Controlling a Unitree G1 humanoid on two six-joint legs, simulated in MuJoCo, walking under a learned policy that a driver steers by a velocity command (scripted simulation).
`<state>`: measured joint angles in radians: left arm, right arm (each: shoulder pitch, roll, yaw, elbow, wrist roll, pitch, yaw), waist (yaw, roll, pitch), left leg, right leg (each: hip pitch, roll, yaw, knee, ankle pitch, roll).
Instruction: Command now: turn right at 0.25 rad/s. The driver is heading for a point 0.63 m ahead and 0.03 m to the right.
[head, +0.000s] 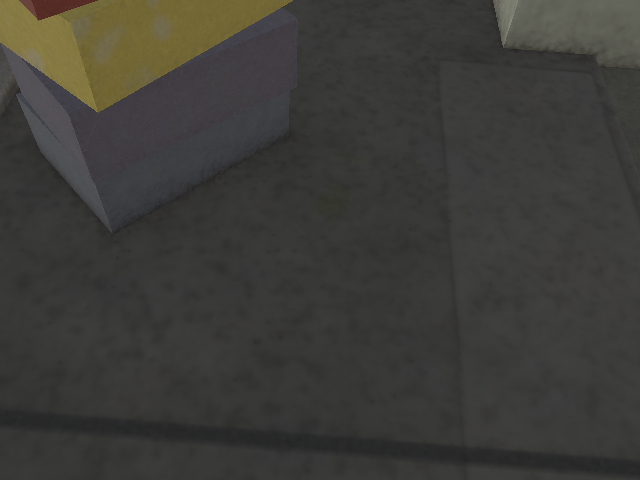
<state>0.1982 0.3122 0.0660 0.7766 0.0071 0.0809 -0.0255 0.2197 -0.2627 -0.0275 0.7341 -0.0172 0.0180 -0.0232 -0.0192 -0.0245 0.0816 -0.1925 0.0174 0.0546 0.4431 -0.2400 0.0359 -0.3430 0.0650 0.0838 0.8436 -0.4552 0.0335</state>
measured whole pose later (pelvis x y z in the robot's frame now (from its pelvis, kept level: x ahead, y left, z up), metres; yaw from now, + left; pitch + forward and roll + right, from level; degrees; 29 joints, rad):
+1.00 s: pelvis +0.06 -0.04 +0.00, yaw -2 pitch -1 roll +0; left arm 0.32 0.16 -0.02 1.08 0.02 -0.04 0.04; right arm 0.20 -0.20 -0.02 1.01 -0.01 0.01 -0.03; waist 0.01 0.03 0.06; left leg -0.30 0.01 0.02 0.68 -0.38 0.02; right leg -0.08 0.06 -0.02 0.36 -0.26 -0.07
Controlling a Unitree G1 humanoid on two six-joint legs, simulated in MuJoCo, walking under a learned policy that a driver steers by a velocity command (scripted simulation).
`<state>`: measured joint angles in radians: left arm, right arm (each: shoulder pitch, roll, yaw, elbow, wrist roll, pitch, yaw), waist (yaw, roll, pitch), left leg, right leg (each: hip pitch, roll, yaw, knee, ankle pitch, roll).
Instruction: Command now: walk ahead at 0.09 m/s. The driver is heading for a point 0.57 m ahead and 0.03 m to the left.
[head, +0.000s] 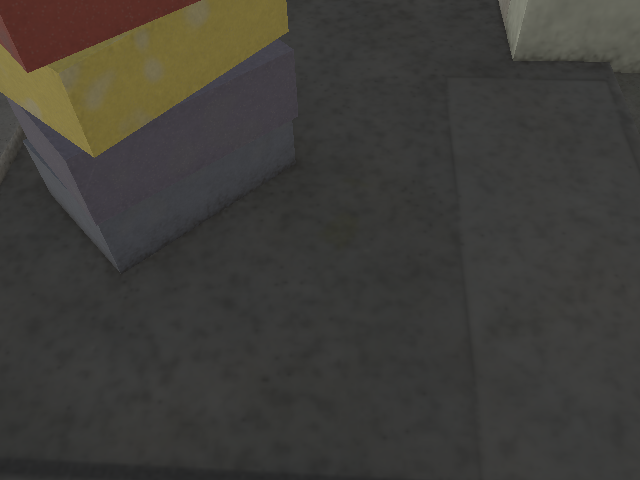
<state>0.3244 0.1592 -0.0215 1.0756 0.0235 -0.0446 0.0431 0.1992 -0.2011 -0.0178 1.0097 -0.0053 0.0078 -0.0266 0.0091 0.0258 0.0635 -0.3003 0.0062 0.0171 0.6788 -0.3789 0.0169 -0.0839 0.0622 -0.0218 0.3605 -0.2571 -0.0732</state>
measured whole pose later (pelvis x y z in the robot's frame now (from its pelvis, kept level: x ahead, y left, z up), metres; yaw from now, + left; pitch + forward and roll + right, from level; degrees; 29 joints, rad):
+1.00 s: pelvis +0.43 -0.04 -0.02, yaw +1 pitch +0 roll -1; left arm 0.47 0.15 0.02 1.10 0.03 -0.10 0.02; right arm 0.00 -0.18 -0.03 0.91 -0.03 -0.06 0.01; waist 0.05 0.02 0.07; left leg -0.51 0.01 0.10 0.54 -0.03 0.10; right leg 0.12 0.07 -0.10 0.27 -0.38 -0.06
